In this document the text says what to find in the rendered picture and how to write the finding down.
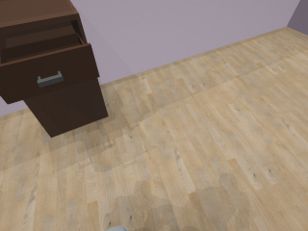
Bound drawer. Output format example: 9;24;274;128
0;33;100;105

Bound cabinet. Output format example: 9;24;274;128
0;0;109;138

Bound handle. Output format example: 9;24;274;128
37;71;64;88

